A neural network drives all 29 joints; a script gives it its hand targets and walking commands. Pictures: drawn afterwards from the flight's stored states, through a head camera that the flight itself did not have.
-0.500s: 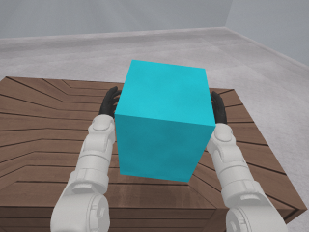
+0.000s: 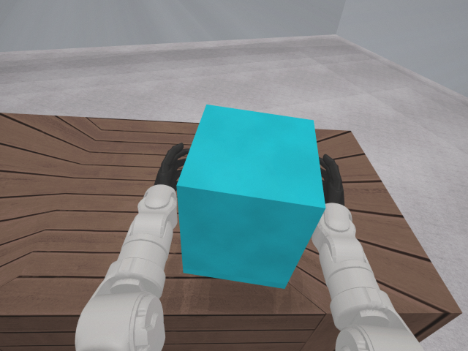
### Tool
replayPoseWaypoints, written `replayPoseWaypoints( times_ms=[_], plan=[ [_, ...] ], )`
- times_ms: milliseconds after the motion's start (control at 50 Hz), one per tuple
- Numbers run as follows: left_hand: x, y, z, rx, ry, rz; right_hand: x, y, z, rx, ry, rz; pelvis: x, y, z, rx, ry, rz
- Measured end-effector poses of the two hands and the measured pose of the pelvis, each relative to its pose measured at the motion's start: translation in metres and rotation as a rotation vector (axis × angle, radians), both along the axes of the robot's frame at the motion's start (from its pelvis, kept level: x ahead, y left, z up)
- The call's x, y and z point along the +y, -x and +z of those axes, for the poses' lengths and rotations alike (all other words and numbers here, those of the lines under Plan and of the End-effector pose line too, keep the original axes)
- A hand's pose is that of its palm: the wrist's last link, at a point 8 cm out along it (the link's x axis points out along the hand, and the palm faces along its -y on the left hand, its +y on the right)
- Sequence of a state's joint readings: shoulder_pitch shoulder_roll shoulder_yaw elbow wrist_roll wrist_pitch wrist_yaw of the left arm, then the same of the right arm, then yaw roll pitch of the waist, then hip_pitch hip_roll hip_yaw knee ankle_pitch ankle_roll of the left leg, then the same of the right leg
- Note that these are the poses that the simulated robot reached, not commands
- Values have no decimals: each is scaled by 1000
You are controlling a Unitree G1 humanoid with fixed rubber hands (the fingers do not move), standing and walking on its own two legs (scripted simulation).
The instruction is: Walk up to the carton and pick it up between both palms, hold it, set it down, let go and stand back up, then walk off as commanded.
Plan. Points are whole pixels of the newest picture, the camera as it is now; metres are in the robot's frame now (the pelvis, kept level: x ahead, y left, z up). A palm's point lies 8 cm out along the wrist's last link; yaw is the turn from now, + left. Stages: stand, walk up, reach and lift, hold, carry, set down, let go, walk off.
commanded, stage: set down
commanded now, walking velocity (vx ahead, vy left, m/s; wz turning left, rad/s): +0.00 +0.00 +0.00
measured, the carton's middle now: (246, 198) +0.40 -0.03 +0.09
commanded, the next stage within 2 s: none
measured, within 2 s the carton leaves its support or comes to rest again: rests again in 1.60 s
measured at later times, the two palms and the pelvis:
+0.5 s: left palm (173, 192) +0.42 +0.10 +0.08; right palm (328, 216) +0.35 -0.18 +0.09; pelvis +0.01 +0.00 +0.00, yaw +0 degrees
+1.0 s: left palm (174, 202) +0.42 +0.10 +0.05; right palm (322, 233) +0.34 -0.18 +0.05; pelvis +0.02 +0.00 +0.00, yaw +0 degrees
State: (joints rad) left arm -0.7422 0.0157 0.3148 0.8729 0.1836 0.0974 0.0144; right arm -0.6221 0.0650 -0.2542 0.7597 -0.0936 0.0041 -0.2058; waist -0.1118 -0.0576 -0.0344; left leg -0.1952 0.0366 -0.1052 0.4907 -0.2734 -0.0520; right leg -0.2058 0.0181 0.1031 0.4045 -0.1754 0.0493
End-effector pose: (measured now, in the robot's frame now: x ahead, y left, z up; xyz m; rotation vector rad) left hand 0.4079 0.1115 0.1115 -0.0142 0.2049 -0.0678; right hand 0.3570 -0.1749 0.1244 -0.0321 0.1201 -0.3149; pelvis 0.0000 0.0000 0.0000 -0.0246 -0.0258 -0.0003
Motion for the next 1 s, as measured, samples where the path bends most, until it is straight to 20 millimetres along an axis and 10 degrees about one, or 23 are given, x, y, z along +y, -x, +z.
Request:
replayPoseWaypoints(
  times_ms=[1000],
  plan=[
    [-8,-17,-61,88,-75,-120,-2,14,-76,83,7,-95,2,-19,0,28,3,0]
  ],
)
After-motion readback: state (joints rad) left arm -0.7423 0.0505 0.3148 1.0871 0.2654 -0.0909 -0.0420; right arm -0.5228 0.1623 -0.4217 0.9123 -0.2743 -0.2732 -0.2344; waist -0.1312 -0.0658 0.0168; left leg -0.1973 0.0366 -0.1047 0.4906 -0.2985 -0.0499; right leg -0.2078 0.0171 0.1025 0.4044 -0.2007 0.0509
